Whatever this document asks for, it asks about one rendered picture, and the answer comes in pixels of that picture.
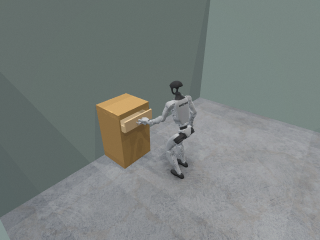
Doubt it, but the drawer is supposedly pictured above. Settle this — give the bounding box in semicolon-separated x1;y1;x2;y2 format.
120;109;152;133

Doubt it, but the right robot upper arm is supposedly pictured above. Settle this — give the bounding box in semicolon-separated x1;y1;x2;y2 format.
184;95;197;116

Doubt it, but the cabinet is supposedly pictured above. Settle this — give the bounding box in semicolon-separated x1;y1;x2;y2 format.
96;93;151;169

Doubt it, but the robot left forearm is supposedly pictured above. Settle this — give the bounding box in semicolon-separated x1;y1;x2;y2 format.
147;116;162;126

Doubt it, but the robot right forearm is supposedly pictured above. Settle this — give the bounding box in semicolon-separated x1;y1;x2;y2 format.
188;114;197;124

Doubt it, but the robot head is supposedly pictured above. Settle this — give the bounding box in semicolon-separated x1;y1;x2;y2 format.
169;80;185;101

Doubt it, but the robot left hand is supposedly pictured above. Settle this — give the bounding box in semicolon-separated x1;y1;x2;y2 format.
138;117;149;125

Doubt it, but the robot right thigh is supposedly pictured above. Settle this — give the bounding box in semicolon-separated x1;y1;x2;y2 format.
176;125;195;146

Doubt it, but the left robot upper arm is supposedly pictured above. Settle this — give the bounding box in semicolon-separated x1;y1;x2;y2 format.
160;100;175;122

